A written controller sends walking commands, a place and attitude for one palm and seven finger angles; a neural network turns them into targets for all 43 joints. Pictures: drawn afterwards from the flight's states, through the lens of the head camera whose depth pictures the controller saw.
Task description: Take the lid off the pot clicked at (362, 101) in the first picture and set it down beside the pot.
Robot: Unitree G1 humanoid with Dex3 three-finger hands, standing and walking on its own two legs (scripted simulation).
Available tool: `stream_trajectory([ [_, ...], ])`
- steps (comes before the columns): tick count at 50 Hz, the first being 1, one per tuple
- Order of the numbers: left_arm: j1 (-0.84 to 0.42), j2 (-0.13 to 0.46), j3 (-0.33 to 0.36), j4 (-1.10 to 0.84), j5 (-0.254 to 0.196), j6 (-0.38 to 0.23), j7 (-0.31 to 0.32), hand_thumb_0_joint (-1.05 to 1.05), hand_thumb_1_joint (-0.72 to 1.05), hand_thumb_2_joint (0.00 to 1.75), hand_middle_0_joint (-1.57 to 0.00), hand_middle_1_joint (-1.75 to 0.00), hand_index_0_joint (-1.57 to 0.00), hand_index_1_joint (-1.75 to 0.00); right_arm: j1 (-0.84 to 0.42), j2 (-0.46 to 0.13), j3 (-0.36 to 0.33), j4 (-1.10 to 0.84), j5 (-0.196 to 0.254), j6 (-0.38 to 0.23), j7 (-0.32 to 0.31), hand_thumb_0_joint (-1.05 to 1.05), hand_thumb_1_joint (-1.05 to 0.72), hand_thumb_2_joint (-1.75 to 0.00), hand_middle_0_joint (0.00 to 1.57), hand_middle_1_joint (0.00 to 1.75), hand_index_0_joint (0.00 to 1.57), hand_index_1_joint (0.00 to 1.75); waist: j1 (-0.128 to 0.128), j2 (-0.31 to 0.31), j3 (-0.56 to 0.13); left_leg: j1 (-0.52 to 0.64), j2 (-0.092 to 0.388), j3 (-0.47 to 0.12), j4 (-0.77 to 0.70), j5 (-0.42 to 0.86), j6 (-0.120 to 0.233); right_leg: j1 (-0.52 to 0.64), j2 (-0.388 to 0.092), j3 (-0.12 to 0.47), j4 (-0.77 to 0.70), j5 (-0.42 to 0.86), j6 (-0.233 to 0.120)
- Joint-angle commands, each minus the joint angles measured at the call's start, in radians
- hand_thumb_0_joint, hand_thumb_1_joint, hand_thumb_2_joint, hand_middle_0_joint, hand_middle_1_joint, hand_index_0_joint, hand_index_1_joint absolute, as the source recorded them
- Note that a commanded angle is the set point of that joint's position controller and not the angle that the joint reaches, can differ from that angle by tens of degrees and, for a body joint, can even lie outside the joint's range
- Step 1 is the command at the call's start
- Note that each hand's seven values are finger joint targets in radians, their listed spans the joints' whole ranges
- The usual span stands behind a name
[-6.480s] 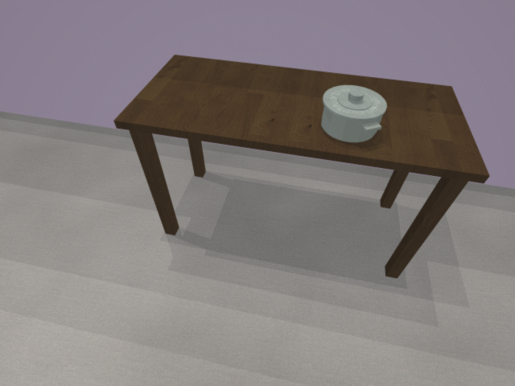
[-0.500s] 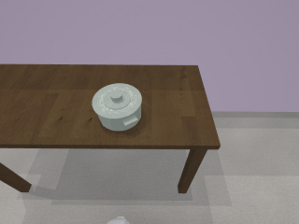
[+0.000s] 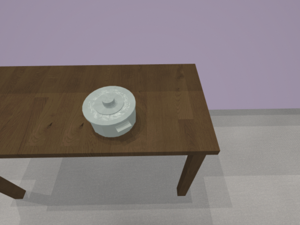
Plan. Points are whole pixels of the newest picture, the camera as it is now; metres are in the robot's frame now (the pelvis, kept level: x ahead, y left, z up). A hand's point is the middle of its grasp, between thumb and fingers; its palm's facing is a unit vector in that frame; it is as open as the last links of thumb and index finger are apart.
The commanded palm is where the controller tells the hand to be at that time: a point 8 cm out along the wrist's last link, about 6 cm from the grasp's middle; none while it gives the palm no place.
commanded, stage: come to a stop and stand still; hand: left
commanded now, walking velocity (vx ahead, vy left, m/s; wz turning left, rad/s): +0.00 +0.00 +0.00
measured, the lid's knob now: (108, 100) +0.50 +0.19 +0.01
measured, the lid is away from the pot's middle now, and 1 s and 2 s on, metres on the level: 0.00 0.00 0.00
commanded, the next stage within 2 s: look again from close up in 0.60 s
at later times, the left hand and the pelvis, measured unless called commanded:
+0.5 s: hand out of the picture +0.00 +0.12 -0.16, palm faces +0.05 -0.97 -0.22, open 7.3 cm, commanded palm none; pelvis -0.02 -0.05 +0.01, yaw +1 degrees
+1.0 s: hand out of the picture -0.05 +0.14 -0.18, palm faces +0.07 -0.98 -0.18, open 7.4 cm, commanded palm none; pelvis -0.03 -0.02 +0.00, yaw +1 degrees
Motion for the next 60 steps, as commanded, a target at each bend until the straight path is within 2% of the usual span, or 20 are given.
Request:
stream_trajectory([
  [1, 0.127, 0.129, 0.001, -0.001, 0.012, -0.041, 0.005, 0.0, 0.9, 0.9, -0.2, -0.3, -0.2, -0.3, 0.091, -0.047, -0.016, -0.042, 0.022, -0.003, 0.006, 0.0, -0.9, -0.9, 0.2, 0.3, 0.2, 0.3, -0.019, -0.187, -0.083, -0.07, 0.013, -0.061, 0.083, -0.253, 0.003, 0.125, -0.171, 0.23, -0.449, 0.154, -0.064],
  [2, 0.061, 0.177, -0.002, -0.023, 0.007, -0.042, 0.002, 0.0, 0.9, 0.9, -0.2, -0.3, -0.2, -0.3, 0.083, -0.038, -0.01, -0.055, 0.017, 0.006, 0.009, 0.0, -0.9, -0.9, 0.2, 0.3, 0.2, 0.3, -0.028, -0.276, -0.029, -0.047, -0.037, -0.047, 0.163, -0.325, -0.018, -0.011, -0.279, 0.327, -0.513, 0.096, -0.148],
  [3, 0.027, 0.188, -0.004, -0.038, 0.007, -0.036, 0.0, 0.0, 0.9, 0.9, -0.2, -0.3, -0.2, -0.3, 0.07, -0.055, -0.014, -0.05, 0.011, 0.01, 0.014, 0.0, -0.9, -0.9, 0.2, 0.3, 0.2, 0.3, -0.02, -0.197, -0.018, 0.019, -0.033, -0.077, 0.247, -0.342, -0.011, -0.124, -0.286, 0.31, -0.552, -0.088, -0.184],
  [5, -0.006, 0.159, 0.002, -0.03, 0.004, -0.04, 0.003, 0.0, 0.9, 0.9, -0.2, -0.3, -0.2, -0.3, 0.071, -0.066, -0.013, -0.027, 0.006, 0.012, 0.017, 0.0, -0.9, -0.9, 0.2, 0.3, 0.2, 0.3, -0.019, -0.261, 0.032, -0.043, -0.025, -0.108, 0.326, -0.291, 0.002, -0.119, -0.232, 0.313, -0.563, -0.101, -0.185],
  [7, -0.008, 0.131, -0.004, -0.018, -0.001, -0.046, 0.001, 0.0, 0.9, 0.9, -0.2, -0.3, -0.2, -0.3, 0.117, -0.065, -0.008, 0.005, 0.008, 0.002, 0.016, 0.0, -0.9, -0.9, 0.2, 0.3, 0.2, 0.3, -0.034, -0.192, 0.023, -0.036, -0.023, -0.098, 0.332, -0.244, 0.001, -0.063, -0.196, 0.236, -0.521, 0.047, -0.181],
  [10, 0.048, 0.118, -0.005, 0.008, -0.003, -0.057, 0.001, 0.0, 0.9, 0.9, -0.2, -0.3, -0.2, -0.3, 0.145, -0.037, 0.009, 0.027, 0.013, -0.016, 0.009, 0.0, -0.9, -0.9, 0.2, 0.3, 0.2, 0.3, -0.015, -0.123, -0.023, -0.006, -0.03, -0.08, 0.169, -0.235, -0.008, 0.063, -0.18, 0.195, -0.447, 0.259, -0.186],
  [14, 0.056, 0.084, -0.018, 0.043, -0.021, -0.061, 0.003, 0.0, 0.9, 0.9, -0.2, -0.3, -0.2, -0.3, 0.227, -0.027, 0.033, 0.081, 0.014, -0.039, -0.007, 0.0, -0.9, -0.9, 0.2, 0.3, 0.2, 0.3, -0.027, -0.045, -0.054, 0.174, -0.004, -0.138, -0.156, -0.015, 0.006, 0.065, -0.116, 0.146, -0.38, 0.273, -0.103],
  [16, 0.072, 0.049, -0.025, 0.053, -0.025, -0.063, -0.001, 0.0, 0.9, 0.9, -0.2, -0.3, -0.2, -0.3, 0.213, -0.058, 0.037, 0.088, 0.012, -0.052, -0.015, 0.0, -0.9, -0.9, 0.2, 0.3, 0.2, 0.3, 0.001, 0.003, -0.068, 0.151, 0.069, -0.193, -0.16, 0.108, 0.032, 0.125, -0.053, 0.094, -0.371, 0.317, -0.063],
  [19, 0.057, 0.06, -0.023, 0.081, -0.021, -0.06, 0.0, 0.0, 0.9, 0.9, -0.2, -0.3, -0.2, -0.3, 0.221, -0.041, 0.043, 0.115, 0.01, -0.049, -0.015, 0.0, -0.9, -0.9, 0.2, 0.3, 0.2, 0.3, -0.001, 0.088, -0.051, 0.114, 0.052, -0.165, -0.157, 0.071, 0.019, 0.163, -0.066, 0.094, -0.379, 0.31, -0.063],
  [26, 0.075, 0.06, -0.023, 0.105, -0.02, -0.058, -0.005, 0.0, 0.9, 0.9, -0.2, -0.3, -0.2, -0.3, 0.276, -0.026, 0.047, 0.125, 0.009, -0.034, -0.014, 0.0, -0.9, -0.9, 0.2, 0.3, 0.2, 0.3, -0.009, -0.023, 0.039, 0.08, 0.02, -0.138, -0.173, -0.105, 0.017, 0.106, -0.065, 0.129, -0.484, 0.055, -0.062],
  [32, 0.104, 0.036, -0.023, 0.111, -0.017, -0.061, -0.003, 0.0, 0.9, 0.9, -0.2, -0.3, -0.2, -0.3, 0.306, -0.02, 0.047, 0.121, 0.008, -0.037, -0.014, 0.0, -0.9, -0.9, 0.2, 0.3, 0.2, 0.3, -0.016, -0.034, 0.045, 0.09, 0.011, -0.136, -0.165, -0.093, 0.022, 0.074, -0.067, 0.14, -0.495, 0.024, -0.059],
  [34, 0.114, 0.029, -0.023, 0.116, -0.018, -0.066, -0.002, 0.0, 0.9, 0.9, -0.2, -0.3, -0.2, -0.3, 0.315, -0.014, 0.05, 0.122, 0.008, -0.041, -0.015, 0.0, -0.9, -0.9, 0.2, 0.3, 0.2, 0.3, -0.017, -0.031, 0.03, 0.098, 0.014, -0.137, -0.162, -0.071, 0.021, 0.086, -0.068, 0.135, -0.487, 0.056, -0.062],
  [35, 0.202, 0.063, -0.023, 0.121, -0.002, -0.098, 0.043, 0.0, 0.9, 0.9, -0.2, -0.3, -0.2, -0.3, 0.182, -0.06, 0.037, 0.06, 0.008, -0.066, 0.0, 0.0, -0.9, -0.9, 0.2, 0.3, 0.2, 0.3, 0.036, -0.144, 0.102, -0.073, 0.0, -0.043, 0.075, -0.165, -0.017, 0.156, -0.128, 0.185, -0.445, 0.655, 0.052],
  [36, 0.192, 0.121, -0.022, 0.118, -0.012, -0.095, 0.038, 0.0, 0.9, 0.9, -0.2, -0.3, -0.2, -0.3, 0.195, -0.03, 0.041, 0.026, 0.025, -0.051, -0.007, 0.0, -0.9, -0.9, 0.2, 0.3, 0.2, 0.3, -0.009, -0.114, 0.009, -0.008, -0.001, -0.085, 0.089, -0.191, -0.014, 0.194, -0.213, 0.198, -0.415, 0.724, -0.016],
  [38, 0.188, 0.075, -0.027, 0.092, -0.015, -0.087, 0.035, 0.0, 0.9, 0.9, -0.2, -0.3, -0.2, -0.3, 0.284, 0.007, 0.035, 0.038, 0.017, -0.064, -0.012, 0.0, -0.9, -0.9, 0.2, 0.3, 0.2, 0.3, -0.039, -0.04, -0.173, 0.073, -0.024, -0.077, 0.029, -0.154, 0.006, 0.219, -0.188, 0.178, -0.344, 0.504, -0.099],
  [39, 0.158, 0.062, -0.033, 0.086, -0.018, -0.084, 0.031, 0.0, 0.9, 0.9, -0.2, -0.3, -0.2, -0.3, 0.283, -0.001, 0.033, 0.051, 0.014, -0.063, -0.01, 0.0, -0.9, -0.9, 0.2, 0.3, 0.2, 0.3, -0.045, -0.013, -0.171, 0.114, -0.018, -0.09, 0.014, -0.111, 0.011, 0.157, -0.16, 0.151, -0.353, 0.297, -0.111],
  [43, 0.134, 0.026, -0.031, 0.06, -0.004, -0.072, 0.022, 0.0, 0.9, 0.9, -0.2, -0.3, -0.2, -0.3, 0.269, -0.025, 0.027, 0.049, 0.003, -0.048, 0.002, 0.0, -0.9, -0.9, 0.2, 0.3, 0.2, 0.3, -0.038, -0.064, 0.066, 0.009, -0.001, -0.131, -0.023, -0.167, 0.028, -0.072, -0.104, 0.147, -0.421, -0.13, -0.085],
  [46, 0.146, 0.035, -0.031, 0.055, -0.005, -0.069, 0.017, 0.0, 0.9, 0.9, -0.2, -0.3, -0.2, -0.3, 0.279, -0.021, 0.032, 0.053, 0.001, -0.052, 0.005, 0.0, -0.9, -0.9, 0.2, 0.3, 0.2, 0.3, -0.035, 0.025, 0.086, -0.008, 0.008, -0.157, -0.08, -0.199, 0.037, -0.094, -0.08, 0.13, -0.383, -0.12, -0.081],
  [53, 0.198, 0.0, -0.035, 0.042, -0.002, -0.07, 0.009, 0.0, 0.9, 0.9, -0.2, -0.3, -0.2, -0.3, 0.233, -0.054, 0.031, 0.02, 0.006, -0.071, 0.003, 0.0, -0.9, -0.9, 0.2, 0.3, 0.2, 0.3, -0.002, 0.023, 0.051, -0.118, 0.045, -0.243, -0.193, -0.302, 0.058, 0.051, -0.032, 0.051, -0.286, 0.074, -0.054],
  [60, 0.205, -0.005, -0.041, 0.046, -0.003, -0.075, 0.005, 0.0, 0.9, 0.9, -0.2, -0.3, -0.2, -0.3, 0.23, -0.054, 0.036, 0.035, 0.013, -0.079, 0.001, 0.0, -0.9, -0.9, 0.2, 0.3, 0.2, 0.3, 0.0, 0.02, 0.03, -0.071, 0.042, -0.238, -0.203, -0.228, 0.06, 0.093, -0.044, 0.04, -0.291, 0.181, -0.052],
])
